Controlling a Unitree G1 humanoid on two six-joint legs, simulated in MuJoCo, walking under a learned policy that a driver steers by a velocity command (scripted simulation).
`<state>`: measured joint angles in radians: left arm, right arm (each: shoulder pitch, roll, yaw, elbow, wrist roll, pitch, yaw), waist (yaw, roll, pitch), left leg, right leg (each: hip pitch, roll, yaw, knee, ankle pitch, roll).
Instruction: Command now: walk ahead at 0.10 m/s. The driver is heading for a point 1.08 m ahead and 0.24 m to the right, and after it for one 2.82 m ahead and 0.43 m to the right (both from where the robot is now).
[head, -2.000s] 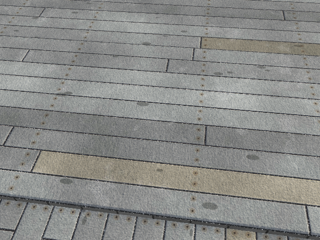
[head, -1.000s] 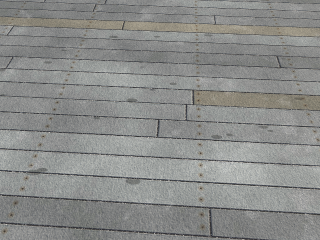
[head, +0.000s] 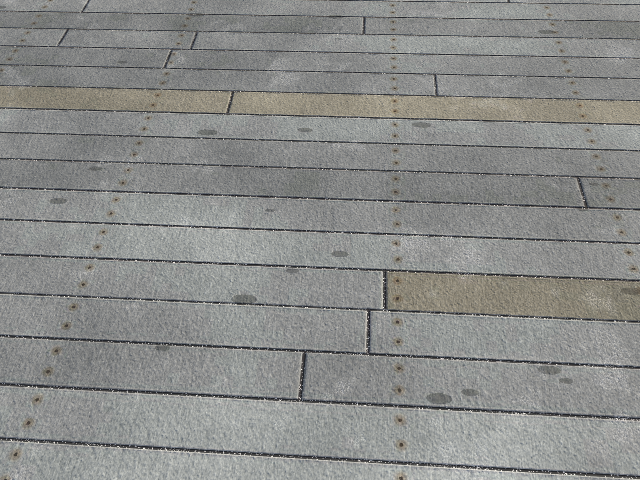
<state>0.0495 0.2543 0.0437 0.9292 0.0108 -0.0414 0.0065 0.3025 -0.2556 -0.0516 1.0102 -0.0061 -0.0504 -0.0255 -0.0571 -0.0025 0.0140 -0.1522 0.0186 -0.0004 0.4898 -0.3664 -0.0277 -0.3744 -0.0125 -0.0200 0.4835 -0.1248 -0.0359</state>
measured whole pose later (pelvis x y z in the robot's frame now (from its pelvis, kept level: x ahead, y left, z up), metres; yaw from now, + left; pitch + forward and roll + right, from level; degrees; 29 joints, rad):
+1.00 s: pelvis +0.06 +0.00 +0.00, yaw +0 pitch -1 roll +0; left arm 0.14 0.22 0.03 1.09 0.00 0.01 0.03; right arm 0.21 -0.20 -0.03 1.13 -0.01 0.00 -0.05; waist 0.00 0.00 0.04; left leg -0.15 0.04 0.00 0.45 -0.28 -0.04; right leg -0.22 0.02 -0.03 0.47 -0.23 -0.03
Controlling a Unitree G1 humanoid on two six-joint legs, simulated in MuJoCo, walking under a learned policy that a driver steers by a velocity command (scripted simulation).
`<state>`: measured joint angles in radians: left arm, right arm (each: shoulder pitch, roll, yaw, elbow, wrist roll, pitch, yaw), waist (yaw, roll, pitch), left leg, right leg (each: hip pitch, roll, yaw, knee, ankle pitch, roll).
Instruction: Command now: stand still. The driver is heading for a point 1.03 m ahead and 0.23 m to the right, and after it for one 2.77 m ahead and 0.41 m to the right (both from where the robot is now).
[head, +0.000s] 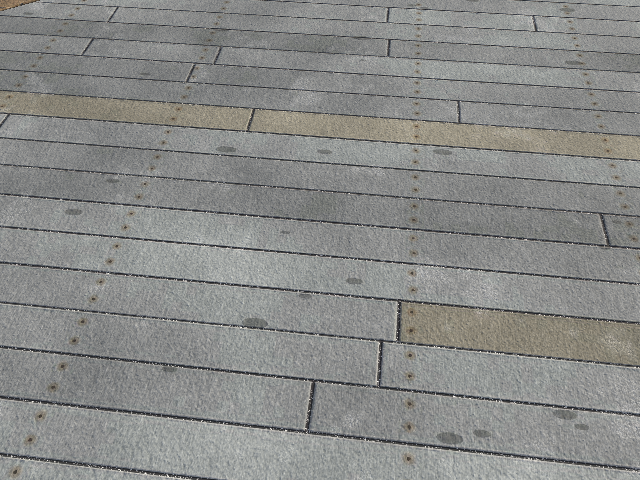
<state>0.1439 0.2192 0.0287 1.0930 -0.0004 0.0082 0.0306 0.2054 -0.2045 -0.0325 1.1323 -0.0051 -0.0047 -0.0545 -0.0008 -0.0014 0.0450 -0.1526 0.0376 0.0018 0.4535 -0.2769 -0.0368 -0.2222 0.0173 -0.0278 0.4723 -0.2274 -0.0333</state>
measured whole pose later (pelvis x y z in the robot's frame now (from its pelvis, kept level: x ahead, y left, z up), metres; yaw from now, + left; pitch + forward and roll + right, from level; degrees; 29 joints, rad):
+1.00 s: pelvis +0.36 -0.01 +0.00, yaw +1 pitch +1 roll -2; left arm 0.20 0.24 0.06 1.02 0.00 -0.10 -0.04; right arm 0.24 -0.25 -0.07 0.97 0.03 -0.11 -0.02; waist 0.02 0.03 0.04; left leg -0.52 0.11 -0.04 1.22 -0.32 0.05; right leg -0.25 0.07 -0.09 0.37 -0.14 -0.07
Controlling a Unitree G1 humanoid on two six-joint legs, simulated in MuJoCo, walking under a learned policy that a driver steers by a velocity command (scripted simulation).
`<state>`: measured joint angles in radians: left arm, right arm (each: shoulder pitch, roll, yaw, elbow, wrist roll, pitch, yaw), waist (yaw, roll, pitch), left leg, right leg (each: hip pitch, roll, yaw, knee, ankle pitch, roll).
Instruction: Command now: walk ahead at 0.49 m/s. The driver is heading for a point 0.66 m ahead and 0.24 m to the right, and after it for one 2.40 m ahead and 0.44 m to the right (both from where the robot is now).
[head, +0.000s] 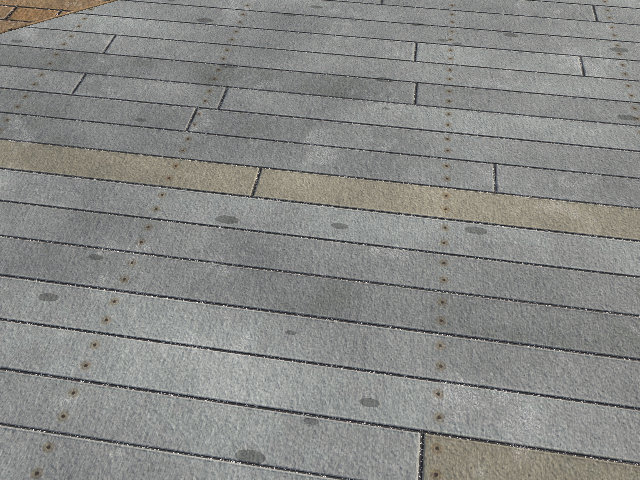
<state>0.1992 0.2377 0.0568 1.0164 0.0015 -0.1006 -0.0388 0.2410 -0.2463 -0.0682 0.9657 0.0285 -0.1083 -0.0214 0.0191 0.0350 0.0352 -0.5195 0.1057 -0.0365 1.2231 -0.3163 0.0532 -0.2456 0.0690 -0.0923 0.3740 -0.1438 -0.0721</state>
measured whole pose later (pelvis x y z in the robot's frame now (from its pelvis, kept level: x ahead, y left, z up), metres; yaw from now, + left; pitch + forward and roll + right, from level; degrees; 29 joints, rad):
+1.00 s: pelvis +0.56 -0.04 -0.01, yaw -24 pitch +1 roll +0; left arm 0.16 0.27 0.10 0.81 -0.02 -0.05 -0.04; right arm 0.20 -0.27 -0.07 0.88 0.03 -0.12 -0.01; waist 0.00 0.01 0.07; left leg -0.35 0.07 0.00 1.24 -0.43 0.00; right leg -0.40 0.08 -0.04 0.58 -0.19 -0.10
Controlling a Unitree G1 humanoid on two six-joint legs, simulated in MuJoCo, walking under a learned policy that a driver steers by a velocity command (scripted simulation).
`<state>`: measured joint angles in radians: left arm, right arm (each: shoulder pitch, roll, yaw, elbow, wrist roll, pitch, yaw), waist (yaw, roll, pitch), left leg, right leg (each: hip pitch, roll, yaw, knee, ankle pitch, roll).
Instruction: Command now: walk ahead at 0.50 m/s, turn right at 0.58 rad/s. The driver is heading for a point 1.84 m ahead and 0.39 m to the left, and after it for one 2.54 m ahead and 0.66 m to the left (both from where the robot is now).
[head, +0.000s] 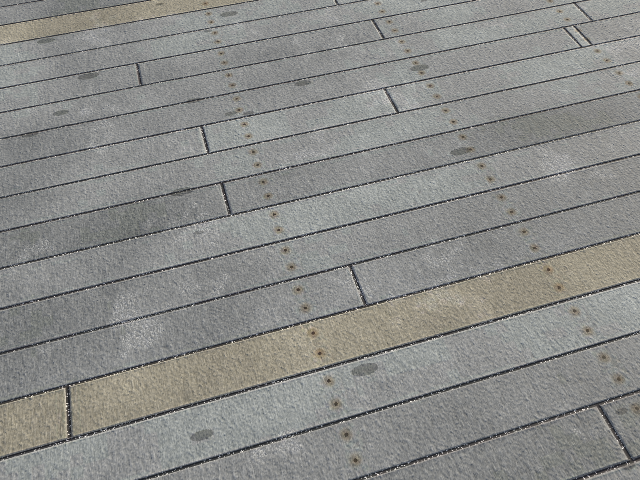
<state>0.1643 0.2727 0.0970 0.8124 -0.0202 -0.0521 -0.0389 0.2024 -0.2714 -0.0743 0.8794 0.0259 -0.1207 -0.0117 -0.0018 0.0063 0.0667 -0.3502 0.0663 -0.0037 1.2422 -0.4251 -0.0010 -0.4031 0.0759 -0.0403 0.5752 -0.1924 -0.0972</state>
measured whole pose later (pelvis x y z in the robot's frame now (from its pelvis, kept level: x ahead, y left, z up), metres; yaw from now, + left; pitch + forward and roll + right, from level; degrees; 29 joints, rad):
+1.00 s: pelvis +0.54 -0.04 +0.02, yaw +0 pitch +2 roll -1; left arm 0.23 0.25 0.06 0.75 0.01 -0.09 0.00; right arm 0.29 -0.32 -0.08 0.74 0.03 -0.04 0.00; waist 0.01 0.05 -0.01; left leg -0.57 0.05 -0.05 1.14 -0.33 0.00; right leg -0.22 0.01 -0.05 0.39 -0.21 -0.02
